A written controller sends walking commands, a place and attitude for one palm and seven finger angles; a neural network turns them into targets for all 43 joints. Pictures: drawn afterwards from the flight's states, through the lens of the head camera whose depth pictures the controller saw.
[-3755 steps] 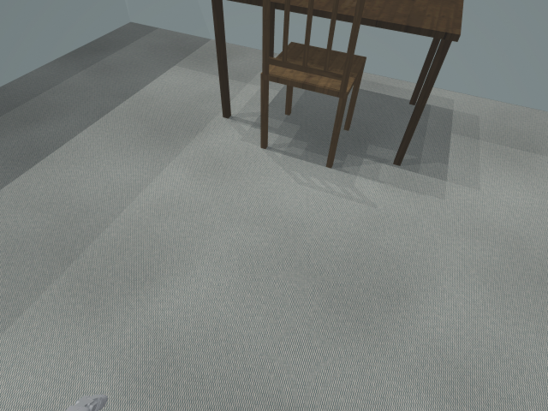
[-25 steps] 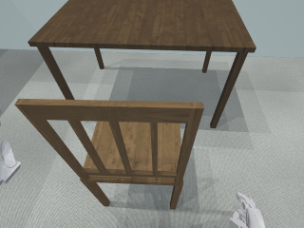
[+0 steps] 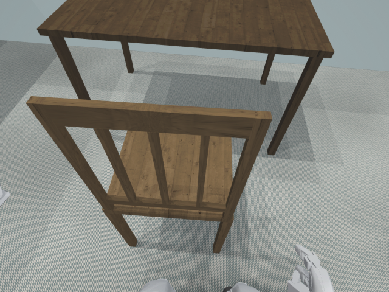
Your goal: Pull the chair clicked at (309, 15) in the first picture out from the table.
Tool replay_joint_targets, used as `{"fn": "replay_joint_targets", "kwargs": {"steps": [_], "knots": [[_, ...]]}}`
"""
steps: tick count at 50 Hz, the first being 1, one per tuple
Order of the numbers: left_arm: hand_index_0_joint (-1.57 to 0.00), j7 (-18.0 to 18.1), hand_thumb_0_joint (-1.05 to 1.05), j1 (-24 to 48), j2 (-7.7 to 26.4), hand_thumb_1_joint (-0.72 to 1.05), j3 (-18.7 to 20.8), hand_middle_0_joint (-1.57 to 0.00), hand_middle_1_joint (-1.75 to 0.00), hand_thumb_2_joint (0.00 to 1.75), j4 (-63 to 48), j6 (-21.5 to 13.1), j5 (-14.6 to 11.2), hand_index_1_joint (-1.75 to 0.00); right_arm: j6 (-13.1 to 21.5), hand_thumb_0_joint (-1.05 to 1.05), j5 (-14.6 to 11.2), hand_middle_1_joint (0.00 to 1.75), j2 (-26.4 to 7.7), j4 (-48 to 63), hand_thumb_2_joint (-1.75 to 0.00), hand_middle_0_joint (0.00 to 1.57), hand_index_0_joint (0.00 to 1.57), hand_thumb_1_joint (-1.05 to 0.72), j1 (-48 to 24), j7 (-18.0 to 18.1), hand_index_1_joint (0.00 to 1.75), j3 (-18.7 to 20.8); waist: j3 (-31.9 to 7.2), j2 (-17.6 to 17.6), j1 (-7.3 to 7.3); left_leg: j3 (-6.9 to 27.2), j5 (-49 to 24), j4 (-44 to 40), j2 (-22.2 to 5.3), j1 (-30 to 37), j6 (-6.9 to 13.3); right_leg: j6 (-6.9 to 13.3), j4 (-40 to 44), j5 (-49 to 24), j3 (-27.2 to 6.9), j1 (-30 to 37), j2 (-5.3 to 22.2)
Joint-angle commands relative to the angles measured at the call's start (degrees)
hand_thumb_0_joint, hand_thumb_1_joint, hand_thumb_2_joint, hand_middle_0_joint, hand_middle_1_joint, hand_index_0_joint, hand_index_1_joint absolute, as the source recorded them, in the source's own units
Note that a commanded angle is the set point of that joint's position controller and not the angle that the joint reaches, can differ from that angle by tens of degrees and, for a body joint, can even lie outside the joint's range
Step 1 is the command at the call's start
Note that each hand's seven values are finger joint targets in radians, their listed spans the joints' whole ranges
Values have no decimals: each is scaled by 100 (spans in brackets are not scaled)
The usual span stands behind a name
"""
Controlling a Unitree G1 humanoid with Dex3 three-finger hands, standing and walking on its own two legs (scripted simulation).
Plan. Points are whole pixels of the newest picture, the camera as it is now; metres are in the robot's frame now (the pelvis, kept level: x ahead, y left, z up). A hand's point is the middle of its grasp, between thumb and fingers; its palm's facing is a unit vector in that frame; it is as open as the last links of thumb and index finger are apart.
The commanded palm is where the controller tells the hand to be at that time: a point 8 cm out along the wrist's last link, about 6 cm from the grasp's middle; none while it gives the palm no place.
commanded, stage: step back with the hand held close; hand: left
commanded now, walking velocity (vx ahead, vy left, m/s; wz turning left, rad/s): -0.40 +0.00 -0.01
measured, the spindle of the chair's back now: (160, 173) +0.38 +0.12 -0.04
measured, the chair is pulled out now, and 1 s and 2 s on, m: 0.44 0.44 0.44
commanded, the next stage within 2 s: stop stepping back and stand still in 0.82 s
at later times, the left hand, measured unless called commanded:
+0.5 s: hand (24, 192) +0.21 +0.24 +0.20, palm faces +0.43 -0.74 -0.51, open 7.4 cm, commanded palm +0.13 +0.29 +0.20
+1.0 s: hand (7, 276) +0.12 +0.21 +0.19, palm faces +0.31 -0.76 -0.58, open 7.4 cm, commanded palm +0.05 +0.26 +0.20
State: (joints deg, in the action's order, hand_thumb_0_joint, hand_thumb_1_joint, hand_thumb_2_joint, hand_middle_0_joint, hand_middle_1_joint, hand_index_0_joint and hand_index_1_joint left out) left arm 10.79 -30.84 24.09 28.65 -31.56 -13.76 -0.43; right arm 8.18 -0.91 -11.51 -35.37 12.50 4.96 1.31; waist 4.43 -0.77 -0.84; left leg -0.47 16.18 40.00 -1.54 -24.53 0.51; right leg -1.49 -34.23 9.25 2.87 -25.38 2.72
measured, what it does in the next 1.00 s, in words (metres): walks backwards: right foot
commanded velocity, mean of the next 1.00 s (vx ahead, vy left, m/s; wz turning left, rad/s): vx -0.33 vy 0.01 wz -0.01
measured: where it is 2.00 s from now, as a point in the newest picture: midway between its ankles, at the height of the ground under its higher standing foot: outside the picture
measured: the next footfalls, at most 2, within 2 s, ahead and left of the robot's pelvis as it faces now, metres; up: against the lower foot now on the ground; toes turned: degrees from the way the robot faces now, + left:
right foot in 0.84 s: -0.05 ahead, -0.18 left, +0.00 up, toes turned +0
left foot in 1.04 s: -0.02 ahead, +0.08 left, +0.00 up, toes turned -1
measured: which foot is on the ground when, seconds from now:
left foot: down 0.00-0.90, up 0.92-1.00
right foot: down 0.00-0.58, up 0.60-0.82, down 0.84-1.00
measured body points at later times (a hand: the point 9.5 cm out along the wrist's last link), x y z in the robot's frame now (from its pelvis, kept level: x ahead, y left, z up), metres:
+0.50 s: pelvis +0.00 -0.01 +0.00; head +0.05 +0.00 +0.45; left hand +0.18 +0.28 +0.22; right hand +0.17 -0.26 -0.09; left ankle +0.02 +0.11 -0.70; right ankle +0.07 -0.15 -0.72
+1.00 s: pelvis -0.10 -0.03 +0.01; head -0.05 -0.02 +0.46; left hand +0.09 +0.25 +0.22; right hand +0.05 -0.28 -0.08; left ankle -0.05 +0.08 -0.70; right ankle -0.09 -0.19 -0.72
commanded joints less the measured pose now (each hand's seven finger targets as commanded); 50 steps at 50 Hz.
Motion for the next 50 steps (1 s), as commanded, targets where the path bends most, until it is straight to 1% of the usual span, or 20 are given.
{"fn": "replay_joint_targets", "kwargs": {"steps": [1, 6, 10, 15, 17, 19, 22, 26, 28, 29, 30, 32, 34, 41, 42, 43, 45, 46, 48, 50], "knots": [[-20, 133, 0, 93, 1037, 90, 717, -20, -30, 90, -1091, -473, -68, -30, 354, 0, 56, 30, -760, 752, -90, 20, 20, -90, -334, 22, 30, 341, -918, 11, 66, 646, 1542, -1053, -408, -687, 175, 537, 691, 331, -1079, 1061, 559], [-20, 166, 0, -5, 1122, 90, 828, -20, -30, 90, -1043, -570, -51, -30, 349, 0, 104, 30, -732, 667, -90, 20, 20, -90, -402, 19, 30, 338, -1024, -29, 78, 754, 1195, -1202, -485, -378, 192, 520, 779, 498, -947, 881, 512], [-20, 140, 0, -86, 1145, 90, 937, -20, -30, 90, -1015, -648, -4, -30, 415, 0, 51, 30, -796, 705, -90, 20, 20, -90, -541, 53, 30, 351, -967, -797, 63, 1082, 1196, -1899, -1020, -1273, 415, 290, -282, -45, -476, 1747, 67], [-20, 34, 0, -58, 1171, 90, 964, -20, -30, 90, -1141, -739, -106, -30, 579, 0, 82, 30, -712, 572, -90, 20, 20, -90, -456, 34, 30, 379, -1041, -983, 18, 1082, -751, -1453, -1359, -847, 536, 277, -630, 224, -385, 1641, 54], [-20, -20, 0, 35, 1082, 90, 807, -20, -30, 90, -1366, -819, -123, -30, 633, 0, 124, 30, -712, 527, -90, 20, 20, -90, -352, -25, 30, 369, -1213, -727, 51, 858, -1388, -817, -1065, -320, 360, 429, -137, -851, -552, 1529, 252], [-20, -43, 0, 113, 1180, 90, 832, -20, -30, 90, -1325, -852, -130, -30, 622, 0, 105, 30, -706, 559, -90, 20, 20, -90, -327, -47, 30, 430, -1297, -13, 82, 405, -112, -60, -343, -131, 57, 752, 480, -1655, -1302, 1074, 775], [-20, 60, 0, 32, 1329, 90, 878, -20, -30, 90, -1124, -702, -159, -30, 384, 0, 134, 30, -576, 506, -90, 20, 20, -90, -328, -115, 30, 488, -1449, 1039, 94, 239, 1342, 1280, 219, 289, -181, 1330, 1765, -818, -2101, 664, 1925], [-20, 86, 0, -350, 1291, 90, 1090, -20, -30, 90, -877, -693, -100, -30, 179, 0, 100, 30, -444, 505, -90, 20, 20, -90, -487, -51, 30, 289, -1318, 871, 140, 353, 559, -929, 3, 542, -59, 836, 842, -1480, -1013, 1100, 1214], [-20, 41, 0, -381, 1272, 90, 1025, -20, -30, 90, -1173, -862, -84, -30, 250, 0, 95, 30, -679, 558, -90, 20, 20, -90, -562, -15, 30, 400, -1126, -771, 114, 1442, -1224, -2097, -1316, 457, 491, 184, -546, -234, -331, 833, 114], [-20, -20, 0, -398, 1298, 90, 1035, -20, -30, 90, -1191, -894, -163, -30, 365, 0, 113, 30, -615, 562, -90, 20, 20, -90, -502, -24, 30, 429, -1216, -1356, 234, 1733, -1654, -2342, -1965, 268, 802, 95, -1671, 1710, -314, 624, -149], [-20, -16, 0, -372, 1375, 90, 1081, -20, -30, 90, -1170, -876, -167, -30, 459, 0, 181, 30, -666, 526, -90, 20, 20, -90, -512, -19, 30, 444, -1195, -1586, 223, 1884, -1688, -2401, -2168, -21, 1033, 73, -2713, 2279, -612, 482, -301], [-20, -83, 0, 0, 940, 90, 599, -20, -30, 90, -1436, -867, -223, -30, 541, 0, 232, 30, -707, 360, -90, 20, 20, -90, -352, -101, 30, 476, -928, -1202, 215, 1247, -4244, -1561, -1930, 935, 976, 105, -2272, 2058, -743, -127, -210], [-20, -120, 0, 37, 941, 90, 499, -20, -30, 90, -1704, -898, -209, -30, 640, 0, 153, 30, -744, 388, -90, 20, 20, -90, -288, -211, 30, 513, -1280, -1334, 74, 863, -4725, -1253, -1629, 1765, 633, 256, -1146, 1554, -452, 64, -128], [-20, -231, 0, -261, 1363, 90, 1005, -20, -30, 90, -1113, -978, -257, -30, 717, 0, 231, 30, -719, 300, -90, 20, 20, -90, -516, -190, 30, 334, -1189, -1194, 12, 973, -2104, -1166, -1272, 908, 332, 246, 1295, 35, 42, 1534, -93], [-20, -249, 0, -262, 1431, 90, 1074, -20, -30, 90, -1065, -1018, -266, -30, 709, 0, 200, 30, -721, 318, -90, 20, 20, -90, -530, -198, 30, 321, -1215, -1074, 10, 779, -1613, -1054, -1141, 783, 249, 265, 1285, -211, 33, 1552, -11], [-20, -287, 0, -224, 1343, 90, 975, -20, -30, 90, -1113, -1019, -262, -30, 684, 0, 146, 30, -760, 391, -90, 20, 20, -90, -367, -196, 30, 415, -1323, -274, 79, 456, -924, -660, -729, 692, 49, 456, 1099, -710, -235, 1393, 98], [-20, -253, 0, -429, 1572, 90, 1088, -20, -30, 90, -948, -981, -370, -30, 595, 0, 36, 30, -633, 518, -90, 20, 20, -90, -322, -169, 30, 491, -1448, 1095, 140, -53, 557, 594, 154, 671, -248, 1118, 1639, -946, -1562, 584, 1353], [-20, -173, 0, -443, 1494, 90, 1062, -20, -30, 90, -778, -858, -364, -30, 502, 0, 69, 30, -537, 498, -90, 20, 20, -90, -470, -157, 30, 476, -1360, 1173, 138, 174, 938, 1124, 227, 377, -242, 1333, 1727, -1011, -1768, 608, 1746], [-20, -52, 0, -761, 1222, 90, 903, -20, -30, 90, -436, -517, -313, -30, 236, 0, -15, 30, -417, 611, -90, 20, 20, -90, -506, -181, 30, 309, -1366, 1020, 270, 399, 752, 629, -43, 436, -169, 1046, 1188, -1103, -1218, 927, 1504], [-20, 14, 0, -661, 1289, 90, 803, -20, -30, 90, -531, -373, -336, -30, 115, 0, -99, 30, -534, 780, -90, 20, 20, -90, -577, -118, 30, 252, -1194, 777, 307, 263, 293, -1044, -124, 882, -51, 527, 875, 237, -744, 826, 918]]}}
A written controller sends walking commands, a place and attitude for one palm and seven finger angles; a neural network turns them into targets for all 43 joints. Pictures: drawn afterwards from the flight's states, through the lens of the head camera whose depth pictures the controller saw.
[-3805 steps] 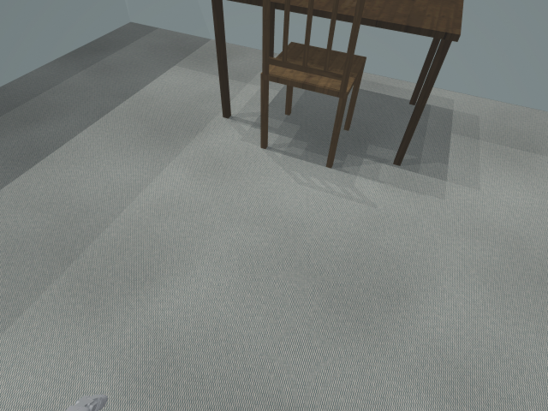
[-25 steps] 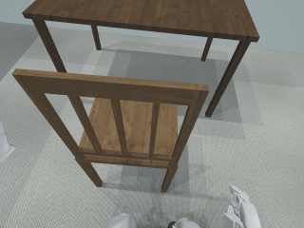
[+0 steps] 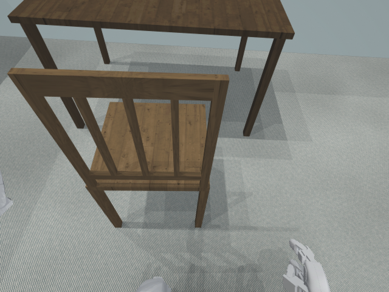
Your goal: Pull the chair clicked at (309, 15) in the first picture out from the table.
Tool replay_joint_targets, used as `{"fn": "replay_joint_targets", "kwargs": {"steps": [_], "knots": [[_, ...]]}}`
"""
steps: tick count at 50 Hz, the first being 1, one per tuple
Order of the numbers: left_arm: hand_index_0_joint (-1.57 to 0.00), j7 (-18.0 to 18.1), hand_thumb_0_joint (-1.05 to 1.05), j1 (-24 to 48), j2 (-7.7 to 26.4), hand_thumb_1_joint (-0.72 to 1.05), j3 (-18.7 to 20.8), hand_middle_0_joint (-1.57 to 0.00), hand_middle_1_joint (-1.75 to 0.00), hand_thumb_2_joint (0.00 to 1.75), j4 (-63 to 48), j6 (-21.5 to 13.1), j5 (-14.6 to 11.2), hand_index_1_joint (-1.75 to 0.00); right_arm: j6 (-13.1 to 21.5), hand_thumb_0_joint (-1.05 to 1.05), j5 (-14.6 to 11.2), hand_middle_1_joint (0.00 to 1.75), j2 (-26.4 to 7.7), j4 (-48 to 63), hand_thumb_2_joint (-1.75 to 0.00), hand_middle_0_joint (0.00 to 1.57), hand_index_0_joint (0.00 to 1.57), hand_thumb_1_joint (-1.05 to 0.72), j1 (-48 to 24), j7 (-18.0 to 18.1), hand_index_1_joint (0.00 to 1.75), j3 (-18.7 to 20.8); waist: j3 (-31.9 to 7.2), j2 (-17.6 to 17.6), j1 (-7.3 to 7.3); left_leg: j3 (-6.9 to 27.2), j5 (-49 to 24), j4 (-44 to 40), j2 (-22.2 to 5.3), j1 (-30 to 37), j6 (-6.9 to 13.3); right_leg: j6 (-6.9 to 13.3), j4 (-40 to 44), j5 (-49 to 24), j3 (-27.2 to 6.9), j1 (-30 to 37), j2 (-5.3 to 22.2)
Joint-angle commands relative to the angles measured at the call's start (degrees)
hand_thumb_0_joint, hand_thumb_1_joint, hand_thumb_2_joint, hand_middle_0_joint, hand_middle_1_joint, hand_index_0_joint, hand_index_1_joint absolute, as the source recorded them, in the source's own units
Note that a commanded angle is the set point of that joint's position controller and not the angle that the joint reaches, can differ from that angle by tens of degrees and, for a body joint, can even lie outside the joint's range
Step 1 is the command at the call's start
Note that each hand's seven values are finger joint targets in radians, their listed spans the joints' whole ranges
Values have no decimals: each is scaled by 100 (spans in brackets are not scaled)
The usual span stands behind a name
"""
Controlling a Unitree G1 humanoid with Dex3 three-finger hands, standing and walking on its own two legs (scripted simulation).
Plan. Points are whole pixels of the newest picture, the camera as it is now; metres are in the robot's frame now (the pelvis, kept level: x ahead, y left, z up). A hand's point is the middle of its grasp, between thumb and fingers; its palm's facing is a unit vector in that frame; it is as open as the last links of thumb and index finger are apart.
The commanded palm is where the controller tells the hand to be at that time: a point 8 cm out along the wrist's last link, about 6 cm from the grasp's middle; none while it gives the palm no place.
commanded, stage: stop stepping back and stand still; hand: left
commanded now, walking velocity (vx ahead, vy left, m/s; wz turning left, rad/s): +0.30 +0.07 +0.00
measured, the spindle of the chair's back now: (138, 142) +0.47 +0.18 -0.05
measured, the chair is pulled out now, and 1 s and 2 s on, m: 0.44 0.44 0.44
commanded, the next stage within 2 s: let the arm hang, fingers relaxed in 0.62 s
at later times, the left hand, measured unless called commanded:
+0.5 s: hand out of the picture +0.14 +0.26 +0.17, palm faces +0.48 -0.75 -0.45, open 7.4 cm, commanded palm +0.09 +0.29 +0.19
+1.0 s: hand out of the picture +0.03 +0.17 -0.17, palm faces +0.11 -0.98 -0.16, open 7.1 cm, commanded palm none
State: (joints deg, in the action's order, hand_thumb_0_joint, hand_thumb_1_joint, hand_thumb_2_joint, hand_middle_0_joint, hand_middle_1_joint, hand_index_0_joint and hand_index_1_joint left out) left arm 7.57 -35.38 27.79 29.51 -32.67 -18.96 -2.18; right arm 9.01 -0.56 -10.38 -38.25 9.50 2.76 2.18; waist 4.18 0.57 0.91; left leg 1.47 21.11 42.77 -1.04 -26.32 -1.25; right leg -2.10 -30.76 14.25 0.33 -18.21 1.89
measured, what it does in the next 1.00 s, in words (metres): steps on the spot: left foot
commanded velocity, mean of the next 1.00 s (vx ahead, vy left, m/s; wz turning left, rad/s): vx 0.06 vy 0.01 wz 0.00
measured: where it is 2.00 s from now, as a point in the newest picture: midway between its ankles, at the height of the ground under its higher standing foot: outside the picture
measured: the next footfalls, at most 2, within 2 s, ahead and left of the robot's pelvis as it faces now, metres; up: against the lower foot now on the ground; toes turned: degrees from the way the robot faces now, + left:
left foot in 0.04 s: +0.07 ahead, +0.12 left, +0.00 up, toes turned +2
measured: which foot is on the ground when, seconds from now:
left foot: up 0.00-0.02, down 0.04-1.00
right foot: down 0.00-1.00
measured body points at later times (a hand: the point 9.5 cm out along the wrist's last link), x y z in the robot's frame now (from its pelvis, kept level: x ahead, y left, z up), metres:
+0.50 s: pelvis -0.05 -0.01 +0.01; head -0.05 +0.00 +0.46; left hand +0.11 +0.30 +0.20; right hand +0.11 -0.25 -0.08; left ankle +0.03 +0.11 -0.72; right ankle +0.02 -0.15 -0.73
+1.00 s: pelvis -0.02 -0.01 -0.01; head -0.02 +0.02 +0.44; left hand +0.02 +0.22 -0.16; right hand +0.03 -0.24 -0.14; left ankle +0.03 +0.11 -0.73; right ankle +0.02 -0.15 -0.73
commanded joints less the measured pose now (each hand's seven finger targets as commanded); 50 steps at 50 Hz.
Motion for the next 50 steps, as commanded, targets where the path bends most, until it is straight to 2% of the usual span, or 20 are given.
{"fn": "replay_joint_targets", "kwargs": {"steps": [1, 3, 5, 7, 10, 19, 22, 27, 29, 32, 35, 36, 37, 38, 39, 41, 42, 44, 48, 50], "knots": [[-20, 348, 0, -30, 864, 90, 613, -20, -30, 90, -692, 113, -156, -30, 89, 0, -112, 30, -751, 1153, -90, 20, 20, -90, -271, 157, 30, 181, -983, 164, 76, 359, 11, -2051, -416, 975, 269, 389, 385, 352, -345, 164, 619], [-20, 333, 0, -30, 940, 90, 622, -20, -30, 90, -825, 93, -110, -30, 225, 0, -170, 30, -861, 1196, -90, 20, 20, -90, -244, 214, 30, 221, -900, -722, -43, 1097, 752, -2662, -951, 599, 508, 168, 207, 1057, -136, 467, 106], [-20, 317, 0, 269, 983, 90, 545, -20, -30, 90, -966, 152, 28, -30, 318, 0, -147, 30, -852, 1143, -90, 20, 20, -90, -280, 275, 30, 153, -489, -1717, -7, 1384, 2267, -3224, -1048, -471, 621, 112, -176, 987, -29, 1063, -64], [-20, 311, 0, 449, 741, 90, 277, -20, -30, 90, -967, 178, 81, -30, 399, 0, -128, 30, -869, 1088, -90, 20, 20, -90, -100, 253, 30, 167, -355, -1395, 4, 1033, 1946, -2858, -793, -477, 541, 132, 158, 647, -49, 1197, -96], [-20, 312, 0, 622, 846, 90, 309, -20, -30, 90, -874, 173, 121, -30, 451, 0, -112, 30, -871, 975, -90, 20, 20, -90, 60, 204, 30, 190, -368, -1159, -3, 726, 1765, -2607, -578, -305, 476, 168, 525, 728, -57, 1230, -94], [-20, 254, 0, 960, 581, 90, 101, -20, -30, 90, -231, 220, 143, -30, 294, 0, 0, 30, -835, 889, -90, 20, 20, -90, 38, 113, 30, 180, -171, 136, 42, 234, 898, -1389, -52, 928, 347, 533, 1724, 2012, -1110, -293, 426], [-20, 273, 0, 1084, 631, 90, 117, -20, -30, 90, -352, 250, 144, -30, 228, 0, 18, 30, -834, 899, -90, 20, 20, -90, -18, 131, 30, 167, -277, 151, 37, 362, 893, -1545, -90, 1064, 402, 535, 1558, 2069, -997, -248, 413], [-20, 275, 0, 846, 694, 90, 279, -20, -30, 90, -698, 248, 130, -30, 247, 0, -26, 30, -770, 994, -90, 20, 20, -90, -188, 157, 30, 156, -438, -839, -42, 895, 1411, -2652, -521, 517, 504, 290, 658, 1126, -356, 766, -47], [-20, 269, 0, 661, 701, 90, 367, -20, -30, 90, -582, 260, 137, -30, 269, 0, -58, 30, -742, 1004, -90, 20, 20, -90, -166, 152, 30, 164, -428, -952, -70, 891, 1488, -2768, -604, 92, 520, 236, 456, 694, -247, 1216, -84], [-20, 259, 0, 439, 625, 90, 301, -20, -30, 90, -316, 260, 107, -30, 313, 0, -95, 30, -722, 971, -90, 20, 20, -90, -74, 138, 30, 162, -414, -552, -50, 619, 985, -2435, -448, 300, 430, 272, 878, 494, -433, 1056, 18], [-20, 248, 0, 567, 643, 90, 237, -20, -30, 90, -155, 268, 122, -30, 330, 0, -107, 30, -768, 934, -90, 20, 20, -90, -35, 151, 30, 180, -184, -363, -34, 476, 1246, -2329, -392, 331, 384, 297, 1321, 1192, -669, 617, 108], [-20, -603, 0, 1170, -645, 90, -2138, -20, -30, 90, 3824, 1433, 557, -30, 70, 0, 76, 30, -1368, -190, -90, 20, 20, -90, -86, -355, 30, 282, -71, -210, 258, 647, -354, -1292, -407, 197, 340, 440, 160, 10, -344, -334, 380], [-20, -718, 0, 993, -1081, 90, -2146, -20, -30, 90, 4031, 1823, 439, -30, -281, 0, 74, 30, -780, -230, -90, 20, 20, -90, 271, -346, 30, 190, -379, -286, 99, 582, -297, -1561, -463, 365, 315, 388, 200, 451, -317, -318, 331], [-20, -722, 0, 1039, -1238, 90, -2317, -20, -30, 90, 4181, 1949, 424, -30, -435, 0, 157, 30, -731, -146, -90, 20, 20, -90, 333, -318, 30, 116, -389, -117, 37, 759, 420, -1750, -527, 123, 360, 372, 215, 1145, -263, -295, 304], [-20, -707, 0, 1166, -1114, 90, -2346, -20, -30, 90, 4409, 1987, 448, -30, -584, 0, 209, 30, -779, -71, -90, 20, 20, -90, 335, -312, 30, 95, -282, 263, -13, 783, 994, -1737, -433, -48, 379, 402, 363, 1710, -358, -326, 297], [-20, -665, 0, 1559, -936, 90, -2390, -20, -30, 90, 4984, 2010, 474, -30, -785, 0, 264, 30, -736, -72, -90, 20, 20, -90, 516, -316, 30, 69, -62, 1353, 3, 609, 610, -1259, -123, 209, 384, 571, 794, 2091, -577, -653, 461], [-20, -656, 0, 1699, -872, 90, -2419, -20, -30, 90, 5341, 2018, 461, -30, -851, 0, 269, 30, -740, -181, -90, 20, 20, -90, 622, -315, 30, 62, -54, 1439, 36, 549, 404, -1071, -44, 476, 378, 669, 925, 2161, -675, -841, 556], [-20, -652, 0, 1913, -786, 90, -2499, -20, -30, 90, 6050, 2044, 428, -30, -900, 0, 263, 30, -732, -457, -90, 20, 20, -90, 839, -312, 30, 34, 50, 1113, 95, 564, 303, -1098, -81, 691, 378, 678, 901, 2173, -684, -1076, 541], [-20, -639, 0, 1424, -881, 90, -2692, -20, -30, 90, 7386, 2014, 372, -30, -806, 0, 220, 30, -816, -888, -90, 20, 20, -90, 767, -271, 30, -27, 48, -1249, -186, 1190, 1263, -2681, -486, -131, 493, 365, 105, 856, -214, 146, -12], [-20, -623, 0, 1118, -1106, 90, -2670, -20, -30, 90, 7861, 1959, 389, -30, -792, 0, 205, 30, -674, -1053, -90, 20, 20, -90, 745, -203, 30, -12, -113, -1380, -310, 1114, 923, -2708, -496, 7, 533, 376, 223, 283, -136, 536, -37]]}}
